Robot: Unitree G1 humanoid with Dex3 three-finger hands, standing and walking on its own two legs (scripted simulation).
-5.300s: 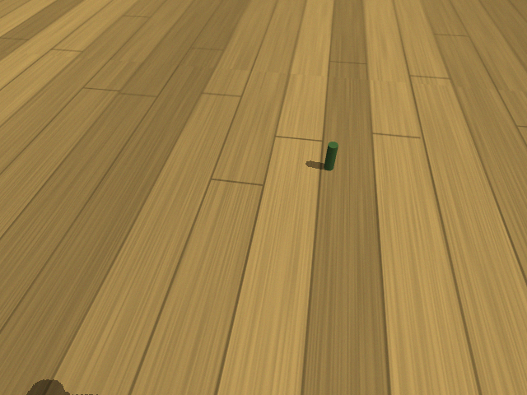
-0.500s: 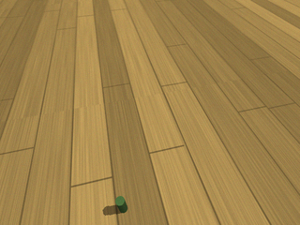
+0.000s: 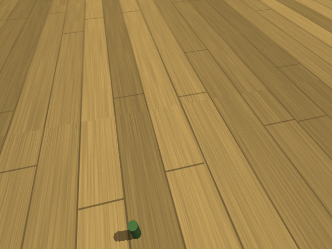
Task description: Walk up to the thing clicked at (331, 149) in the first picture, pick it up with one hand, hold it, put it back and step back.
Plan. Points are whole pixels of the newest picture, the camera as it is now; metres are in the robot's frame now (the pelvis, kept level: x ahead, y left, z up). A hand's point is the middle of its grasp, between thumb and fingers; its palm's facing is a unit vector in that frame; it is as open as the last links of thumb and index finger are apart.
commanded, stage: stand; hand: left
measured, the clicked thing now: (134, 229) +0.36 +0.19 -0.70
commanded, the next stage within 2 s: go down in 1.94 s
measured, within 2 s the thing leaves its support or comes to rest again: neither
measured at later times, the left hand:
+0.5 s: hand out of the picture +0.09 +0.25 -0.16, palm faces -0.01 -0.94 -0.34, open 7.4 cm
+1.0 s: hand out of the picture +0.07 +0.25 -0.16, palm faces -0.01 -0.94 -0.34, open 7.4 cm
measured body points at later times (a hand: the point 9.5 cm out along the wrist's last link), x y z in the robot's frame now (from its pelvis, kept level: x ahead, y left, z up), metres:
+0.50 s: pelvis +0.02 +0.00 +0.00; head +0.02 +0.00 +0.45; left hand +0.09 +0.30 -0.13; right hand +0.10 -0.30 -0.13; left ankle +0.00 +0.13 -0.75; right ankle +0.01 -0.14 -0.75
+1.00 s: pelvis +0.01 +0.00 +0.00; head +0.01 +0.00 +0.45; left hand +0.07 +0.30 -0.13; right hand +0.09 -0.30 -0.13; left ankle +0.00 +0.13 -0.75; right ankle +0.01 -0.14 -0.75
